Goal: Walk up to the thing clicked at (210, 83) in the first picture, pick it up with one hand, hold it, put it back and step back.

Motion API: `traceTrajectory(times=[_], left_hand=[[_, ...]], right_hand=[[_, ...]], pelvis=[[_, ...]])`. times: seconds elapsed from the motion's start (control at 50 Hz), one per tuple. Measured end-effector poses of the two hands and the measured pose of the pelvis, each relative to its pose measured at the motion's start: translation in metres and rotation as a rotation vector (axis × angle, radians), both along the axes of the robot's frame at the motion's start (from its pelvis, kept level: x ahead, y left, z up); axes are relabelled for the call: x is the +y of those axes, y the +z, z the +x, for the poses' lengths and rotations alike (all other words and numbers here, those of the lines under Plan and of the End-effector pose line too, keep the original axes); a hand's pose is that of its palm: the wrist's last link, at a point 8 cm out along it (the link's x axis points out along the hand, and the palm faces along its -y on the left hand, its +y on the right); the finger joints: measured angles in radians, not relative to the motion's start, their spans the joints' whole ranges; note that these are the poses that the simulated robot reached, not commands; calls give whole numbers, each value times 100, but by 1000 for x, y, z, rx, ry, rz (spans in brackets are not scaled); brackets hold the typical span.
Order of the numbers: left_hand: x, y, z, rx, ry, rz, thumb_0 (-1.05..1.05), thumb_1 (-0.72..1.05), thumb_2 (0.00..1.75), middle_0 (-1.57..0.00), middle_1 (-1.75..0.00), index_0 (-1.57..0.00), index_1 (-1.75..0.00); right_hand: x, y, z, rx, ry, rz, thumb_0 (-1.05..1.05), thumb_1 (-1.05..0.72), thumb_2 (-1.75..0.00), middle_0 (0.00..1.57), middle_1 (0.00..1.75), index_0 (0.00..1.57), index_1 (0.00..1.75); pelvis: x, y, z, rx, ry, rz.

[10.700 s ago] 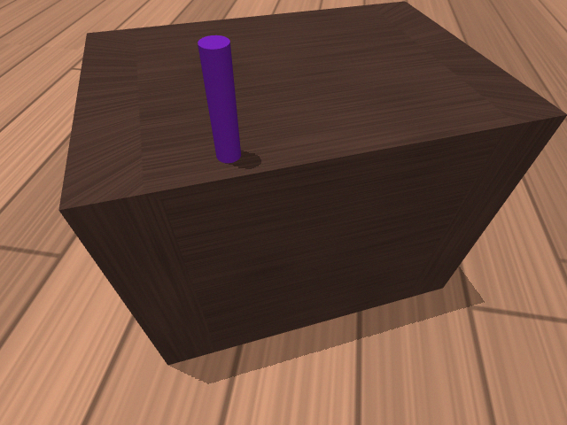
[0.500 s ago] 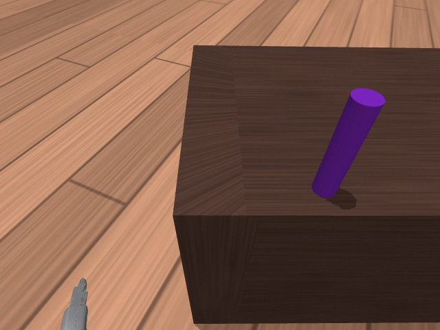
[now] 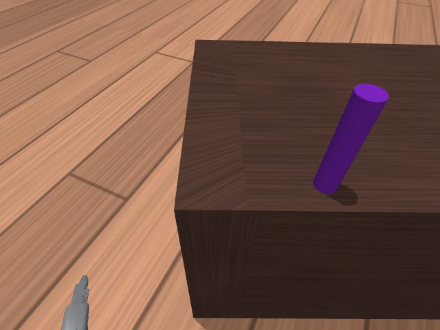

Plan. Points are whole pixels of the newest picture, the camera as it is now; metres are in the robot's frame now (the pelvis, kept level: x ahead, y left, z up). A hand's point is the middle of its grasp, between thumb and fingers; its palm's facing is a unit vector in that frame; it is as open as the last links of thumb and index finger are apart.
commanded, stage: go down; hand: right
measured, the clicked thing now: (344, 146) +0.40 -0.21 +0.14
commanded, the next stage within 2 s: approach in 0.38 s
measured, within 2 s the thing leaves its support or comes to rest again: neither
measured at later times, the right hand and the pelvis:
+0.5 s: hand out of the picture +0.30 -0.39 +0.22, palm faces +0.20 +0.98 +0.00, open 17.3 cm; pelvis +0.01 +0.00 +0.00, yaw +0 degrees
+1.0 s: hand (401, 184) +0.35 -0.31 +0.10, palm faces +0.10 +0.99 +0.05, open 17.5 cm; pelvis +0.00 +0.01 -0.01, yaw +1 degrees
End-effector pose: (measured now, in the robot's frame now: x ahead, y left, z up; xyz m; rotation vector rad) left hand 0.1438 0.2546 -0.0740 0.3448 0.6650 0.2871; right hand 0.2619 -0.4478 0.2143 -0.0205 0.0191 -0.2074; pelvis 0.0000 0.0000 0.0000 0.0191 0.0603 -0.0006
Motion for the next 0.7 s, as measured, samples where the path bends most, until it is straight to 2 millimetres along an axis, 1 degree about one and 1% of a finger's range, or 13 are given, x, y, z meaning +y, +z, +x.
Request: traceTrajectory(times=[0.12, 0.24, 0.34, 0.46, 0.56, 0.64, 0.7], left_hand=[[2, 2, -1, -7, 1, 8, -1, -54, 5, -6, -5, -6, -5], [5, 1, 0, 7, 11, 20, -1, -54, 5, -5, -5, -6, -5], [2, 1, 8, -8, 7, 11, -1, -54, 6, -5, -5, -6, -5], [-2, 7, 17, -50, -2, -1, -1, -54, 6, -5, -5, -6, -5], [1, 7, 10, -33, -2, 5, -1, -55, 6, -6, -5, -5, -5], [2, -2, -1, 24, 4, 6, -1, -55, 6, -6, -5, -5, -6], [2, -9, -3, 52, 7, 2, -1, -56, 6, -6, -5, -5, -6]], right_hand=[[3, -6, 3, -2, -1, 5, -2, 57, -7, 4, 5, 5, 6], [0, 4, 4, -40, -25, -9, -2, 54, -6, 5, 5, 5, 6], [1, 9, 4, -23, -9, -16, -2, 52, -6, 5, 5, 5, 5], [5, 4, 8, 1, 13, 16, -2, 51, -6, 5, 5, 6, 5], [2, 3, 7, -5, -15, 11, -2, 51, -6, 5, 5, 6, 5], [1, 3, 5, -6, -28, -2, -2, 52, -5, 5, 4, 5, 5], [7, -5, 8, 22, -7, -5, -2, 53, -4, 5, 4, 5, 5]], pelvis=[[0, 0, 1, 4, 2, -1], [1, 0, 4, 3, 3, 1], [-1, 0, 7, 0, 0, 2], [-1, 0, 8, 2, -4, -1], [0, 0, 9, -1, 0, -1], [0, -1, 8, -1, 1, 1], [-1, -1, 6, 1, 0, 1]])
